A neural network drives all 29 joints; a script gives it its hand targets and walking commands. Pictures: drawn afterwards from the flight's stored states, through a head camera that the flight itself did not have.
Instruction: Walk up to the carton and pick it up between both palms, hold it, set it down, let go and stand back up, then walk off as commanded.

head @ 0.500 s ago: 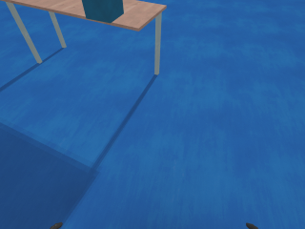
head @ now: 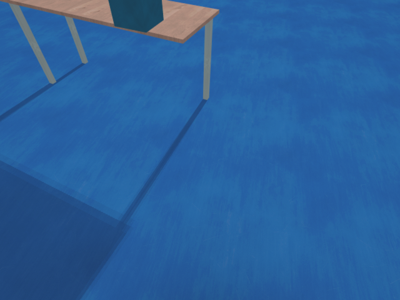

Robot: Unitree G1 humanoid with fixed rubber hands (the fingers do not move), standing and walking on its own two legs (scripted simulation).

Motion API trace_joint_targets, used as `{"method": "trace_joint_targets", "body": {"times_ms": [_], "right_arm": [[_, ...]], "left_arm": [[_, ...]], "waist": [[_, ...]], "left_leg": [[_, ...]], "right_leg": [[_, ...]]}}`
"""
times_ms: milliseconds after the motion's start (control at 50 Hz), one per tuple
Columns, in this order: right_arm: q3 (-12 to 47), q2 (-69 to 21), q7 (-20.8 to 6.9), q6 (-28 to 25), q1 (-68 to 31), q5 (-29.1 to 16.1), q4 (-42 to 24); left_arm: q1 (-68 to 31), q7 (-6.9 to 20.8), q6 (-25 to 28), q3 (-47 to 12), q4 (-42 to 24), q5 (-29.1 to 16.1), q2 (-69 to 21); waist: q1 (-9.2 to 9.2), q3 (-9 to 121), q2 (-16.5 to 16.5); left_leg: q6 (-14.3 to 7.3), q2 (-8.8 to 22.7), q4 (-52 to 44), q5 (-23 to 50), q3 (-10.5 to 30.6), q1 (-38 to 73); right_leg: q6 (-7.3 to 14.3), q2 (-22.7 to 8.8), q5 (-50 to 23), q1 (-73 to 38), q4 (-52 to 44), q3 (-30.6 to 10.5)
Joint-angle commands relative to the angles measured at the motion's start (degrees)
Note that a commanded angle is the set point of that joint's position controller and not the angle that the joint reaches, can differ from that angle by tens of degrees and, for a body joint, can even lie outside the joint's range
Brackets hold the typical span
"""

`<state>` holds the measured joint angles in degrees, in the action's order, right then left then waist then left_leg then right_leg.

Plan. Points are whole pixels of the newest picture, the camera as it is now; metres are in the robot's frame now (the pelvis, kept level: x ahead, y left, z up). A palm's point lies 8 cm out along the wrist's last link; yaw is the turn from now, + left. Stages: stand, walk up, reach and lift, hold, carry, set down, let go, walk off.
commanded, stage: stand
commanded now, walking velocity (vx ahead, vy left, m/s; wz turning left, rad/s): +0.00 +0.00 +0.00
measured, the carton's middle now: out of the picture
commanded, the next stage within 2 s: walk up in 1.00 s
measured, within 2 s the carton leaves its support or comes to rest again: neither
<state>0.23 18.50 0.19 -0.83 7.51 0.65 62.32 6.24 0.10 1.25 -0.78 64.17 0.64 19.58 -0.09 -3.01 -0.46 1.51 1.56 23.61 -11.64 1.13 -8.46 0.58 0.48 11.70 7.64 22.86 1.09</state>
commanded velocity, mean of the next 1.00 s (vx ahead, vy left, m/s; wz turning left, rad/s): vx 0.00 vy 0.00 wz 0.00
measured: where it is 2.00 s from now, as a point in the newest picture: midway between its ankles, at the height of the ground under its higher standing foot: (169, 293)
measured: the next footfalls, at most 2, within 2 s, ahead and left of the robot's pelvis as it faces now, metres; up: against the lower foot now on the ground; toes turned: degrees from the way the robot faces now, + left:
left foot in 1.48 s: +0.17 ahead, +0.21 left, +0.00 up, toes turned -3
right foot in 1.78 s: +0.30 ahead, -0.01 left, +0.00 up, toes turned -18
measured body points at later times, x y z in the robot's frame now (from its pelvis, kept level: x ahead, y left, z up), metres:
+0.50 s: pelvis +0.00 +0.01 +0.00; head +0.00 +0.00 +0.45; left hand +0.09 +0.30 -0.13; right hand +0.09 -0.28 -0.13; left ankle +0.02 +0.14 -0.74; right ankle +0.01 -0.11 -0.74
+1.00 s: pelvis +0.02 +0.01 +0.00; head +0.02 +0.01 +0.45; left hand +0.10 +0.31 -0.13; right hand +0.11 -0.28 -0.13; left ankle +0.02 +0.14 -0.74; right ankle +0.01 -0.11 -0.74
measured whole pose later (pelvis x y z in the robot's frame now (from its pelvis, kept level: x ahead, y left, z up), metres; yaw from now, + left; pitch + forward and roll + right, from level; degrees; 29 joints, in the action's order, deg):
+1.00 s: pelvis +0.02 +0.01 +0.00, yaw -1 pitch -3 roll +0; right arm 0.0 18.7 0.1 -0.7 5.0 0.6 63.4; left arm 6.3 -0.1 0.9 -0.4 64.1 0.6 20.0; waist -0.2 -2.8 0.0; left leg 0.6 0.6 19.9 -11.1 0.2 -6.1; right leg -0.6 -0.6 11.2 5.8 19.7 0.0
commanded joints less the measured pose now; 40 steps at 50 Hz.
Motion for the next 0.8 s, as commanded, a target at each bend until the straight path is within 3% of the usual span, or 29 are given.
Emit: {"method": "trace_joint_targets", "body": {"times_ms": [0,60,100,120,140,160,180,200,220,260,280,300,320,340,360,400,440,460,480,500,520,560,580,600,660,680,700,760,780], "right_arm": [[-2.1,12.6,0.7,-1.0,-2.7,0.5,-2.9],[-1.9,11.3,0.1,-0.8,-2.6,0.0,-2.9],[-2.3,13.7,0.6,-1.2,-3.7,-0.2,-2.0],[-2.3,13.5,0.3,-1.2,-2.5,-0.2,-2.5],[-1.9,11.9,0.6,-1.0,-3.0,0.2,-2.3],[-2.4,13.1,0.5,-1.1,-5.1,0.3,-3.5],[-2.3,12.6,0.4,-0.9,-5.5,0.3,-3.2],[-2.7,13.1,0.4,-0.9,-3.7,0.3,-2.8],[-2.3,13.9,0.3,-0.7,-3.9,0.1,-1.7],[-2.6,12.6,0.1,-1.0,-2.5,0.3,-2.0],[-1.7,11.5,0.1,-1.2,-2.8,0.0,-2.3],[-1.6,10.6,0.4,-0.9,-2.7,-0.1,-1.6],[-2.4,13.1,0.6,-0.9,-4.1,-0.1,-1.9],[-2.3,12.0,0.4,-0.9,-3.4,0.1,-2.2],[-2.4,12.0,0.6,-0.7,-5.4,-0.1,-2.6],[-2.6,12.6,0.3,-1.0,-5.1,-0.5,-2.9],[-2.4,12.6,0.7,-0.6,-2.7,0.3,-2.2],[-2.5,13.5,0.2,-0.6,-4.3,0.1,-2.0],[-2.3,12.3,0.4,-0.5,-3.7,0.2,-2.3],[-2.8,13.2,0.5,-0.8,-5.2,-0.1,-2.0],[-3.1,13.5,0.3,-1.4,-6.1,-0.2,-2.4],[-2.2,12.8,0.2,-1.2,-5.8,0.2,-2.2],[-2.5,13.5,0.2,-1.3,-6.2,0.0,-2.3],[-2.4,12.5,0.1,-1.3,-4.5,0.2,-1.9],[-2.2,12.3,0.5,-0.6,-4.0,0.3,-2.0],[-2.7,12.7,0.8,-0.8,-5.1,0.4,-2.1],[-2.3,13.7,0.6,-0.6,-5.0,0.2,-2.0],[-1.9,12.0,0.2,-0.6,-5.2,-0.4,-1.9],[-2.5,12.4,0.2,-1.0,-4.6,0.0,-1.8]], "left_arm": [[-4.4,-0.4,1.4,2.7,-3.9,0.8,13.1],[-3.0,-0.6,1.5,2.8,-3.0,0.1,12.7],[-3.0,-0.3,0.9,2.5,-3.2,0.0,11.8],[-3.2,-0.3,1.1,2.3,-3.7,-0.3,11.2],[-2.7,-0.4,1.1,2.3,-3.5,0.0,11.2],[-1.6,-0.3,1.2,2.6,-3.1,-0.6,12.2],[-3.7,-0.6,1.0,2.4,-2.9,0.1,11.9],[-4.7,-0.8,0.7,2.6,-4.1,0.0,12.3],[-2.5,-0.3,0.8,2.0,-3.4,-0.2,12.5],[-2.2,-0.2,0.8,2.2,-3.2,-0.3,12.9],[-2.3,-0.2,1.0,2.0,-3.1,-0.5,12.7],[-2.4,-0.3,0.9,2.3,-2.7,0.4,12.7],[-3.5,-0.2,0.8,1.8,-3.3,0.2,10.8],[-1.9,-0.5,0.8,2.2,-3.1,0.2,11.8],[-3.3,-0.7,0.6,2.9,-3.1,0.1,13.0],[-5.0,-1.0,0.7,2.5,-3.4,-0.1,12.2],[-3.2,-0.7,0.5,3.0,-2.8,0.1,14.4],[-2.4,-0.5,0.9,2.7,-3.0,0.2,13.2],[-2.3,-0.7,0.8,2.6,-3.0,0.2,13.0],[-5.2,-0.5,0.6,2.4,-3.8,-0.4,11.5],[-2.4,-0.5,0.7,1.6,-3.5,0.1,8.7],[-3.3,-0.4,0.7,2.1,-3.5,-0.4,12.6],[-2.2,-0.3,0.4,2.1,-3.9,-0.4,11.4],[-2.5,-0.7,0.4,1.8,-3.4,-0.4,11.7],[-3.4,-0.9,0.8,3.1,-3.9,-0.9,14.2],[-5.8,-1.0,0.9,2.7,-4.0,0.4,12.6],[-3.7,-0.5,1.0,2.9,-4.0,0.0,12.9],[-2.8,-0.5,0.8,3.1,-2.7,-0.2,14.0],[-3.6,-0.7,1.0,2.9,-3.0,-0.4,12.7]], "waist": [[-0.36,2.7,-0.2],[0.39,3.7,-2.8],[-0.39,5.1,0.8],[0.31,4.2,-2.3],[0.26,3.3,-0.8],[-0.79,2.2,-2.5],[0.67,2.4,-0.2],[-0.34,3.1,2.6],[-0.51,2.7,-1.4],[0.60,2.6,-0.5],[-0.47,1.6,0.7],[0.67,0.7,0.5],[0.03,0.2,2.3],[-0.34,1.4,-0.6],[-0.57,4.0,1.7],[0.30,4.6,-0.3],[0.34,3.5,0.8],[-0.81,4.3,-2.3],[0.22,0.4,-0.4],[-0.43,3.2,1.1],[-1.66,3.5,1.7],[-0.67,2.9,2.4],[-0.88,1.9,-1.1],[-0.02,1.6,1.1],[0.43,1.4,-1.7],[0.04,0.9,2.4],[-0.81,5.3,0.5],[0.32,6.0,-3.3],[0.20,4.4,0.5]], "left_leg": [[-3.4,4.8,-5.4,3.7,4.1,-0.5],[-3.3,5.4,-5.3,5.6,3.9,0.1],[-3.0,5.5,-5.4,5.3,4.4,1.2],[-3.1,4.9,-5.6,7.0,4.0,0.3],[-3.1,5.5,-5.9,8.1,4.6,1.5],[-3.5,5.4,-5.4,5.0,4.6,0.0],[-3.3,5.5,-5.6,4.1,4.5,0.7],[-2.8,5.2,-6.0,3.4,4.3,0.1],[-3.0,5.1,-6.0,1.4,3.7,0.5],[-3.5,4.9,-6.1,0.6,4.1,0.0],[-3.6,5.5,-6.0,2.9,4.1,-0.1],[-3.7,5.9,-6.3,1.8,5.1,-0.8],[-3.6,5.1,-7.4,3.4,5.3,-1.6],[-3.2,5.2,-6.9,5.1,4.6,-0.6],[-3.1,5.2,-7.0,6.4,4.5,0.7],[-2.8,4.9,-5.9,8.3,3.5,1.5],[-1.9,4.7,-7.2,7.6,3.6,1.9],[-2.2,4.8,-6.5,8.5,3.5,1.3],[-2.7,4.8,-7.5,4.5,3.8,0.0],[-2.8,5.4,-7.6,3.8,3.9,1.4],[-3.4,5.0,-7.2,5.0,4.6,0.9],[-2.9,5.5,-7.9,5.2,4.6,2.5],[-3.7,5.5,-7.4,4.4,4.6,0.7],[-2.9,5.3,-8.2,5.0,5.3,-0.2],[-2.7,5.3,-8.4,7.7,4.4,2.8],[-3.3,6.2,-7.8,9.0,5.5,1.9],[-2.9,5.8,-7.4,7.9,4.3,4.0],[-2.6,4.9,-7.1,6.8,3.6,2.6],[-3.2,5.9,-7.3,6.6,4.5,2.5]], "right_leg": [[1.3,-7.4,-4.1,1.3,-5.8,-6.6],[1.5,-7.0,-6.2,0.1,-5.7,-7.0],[1.6,-7.6,-8.2,0.0,-5.2,-5.7],[1.1,-7.0,-6.9,0.0,-5.1,-6.3],[1.5,-7.1,-5.4,0.4,-4.6,-5.4],[1.3,-7.5,-4.5,2.2,-6.3,-7.1],[1.4,-6.9,-4.2,1.9,-5.5,-5.5],[1.5,-7.3,-1.7,1.8,-6.0,-6.2],[2.2,-8.0,-0.5,2.3,-6.9,-7.9],[1.5,-7.4,-2.3,1.3,-6.9,-7.0],[1.4,-7.4,-2.0,1.8,-6.2,-7.3],[1.3,-7.4,-2.9,2.1,-7.0,-6.9],[0.8,-6.9,-5.4,0.8,-6.6,-5.4],[0.5,-7.2,-6.4,-0.6,-6.8,-6.2],[0.6,-7.1,-7.8,-1.9,-6.4,-5.9],[1.0,-7.2,-9.1,-0.9,-5.5,-6.2],[0.4,-7.4,-8.3,-2.1,-6.0,-5.6],[0.0,-7.3,-8.6,-2.7,-6.3,-5.7],[0.7,-7.4,-5.2,-0.6,-6.8,-5.9],[1.1,-7.7,-3.1,-0.4,-7.6,-5.7],[0.9,-7.2,-5.4,-1.7,-7.1,-5.7],[1.2,-7.5,-5.2,0.0,-7.1,-5.8],[1.2,-7.6,-5.2,-1.4,-7.5,-5.8],[1.2,-8.0,-5.8,-1.5,-7.1,-6.2],[0.4,-6.5,-3.9,1.3,-6.8,-5.7],[1.2,-7.7,-5.0,0.6,-7.6,-5.8],[1.1,-7.4,-4.5,-1.3,-6.6,-5.8],[0.6,-7.7,-6.6,-2.2,-6.7,-6.4],[1.3,-8.3,-5.7,-1.6,-7.3,-6.7]]}}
